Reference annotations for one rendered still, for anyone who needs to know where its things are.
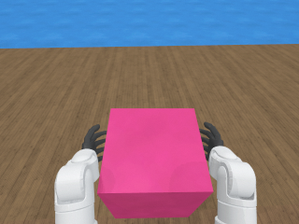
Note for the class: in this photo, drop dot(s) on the left robot hand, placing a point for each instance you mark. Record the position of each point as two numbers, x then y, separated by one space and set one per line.
90 143

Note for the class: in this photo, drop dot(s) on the robot left forearm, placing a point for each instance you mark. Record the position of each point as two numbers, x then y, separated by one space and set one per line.
74 189

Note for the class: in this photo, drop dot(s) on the carton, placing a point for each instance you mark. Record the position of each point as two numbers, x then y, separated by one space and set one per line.
154 163

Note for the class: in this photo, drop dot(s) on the right robot hand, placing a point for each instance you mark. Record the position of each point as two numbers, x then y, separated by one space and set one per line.
214 138

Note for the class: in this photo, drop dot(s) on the robot right forearm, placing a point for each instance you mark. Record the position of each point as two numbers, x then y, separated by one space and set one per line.
236 187

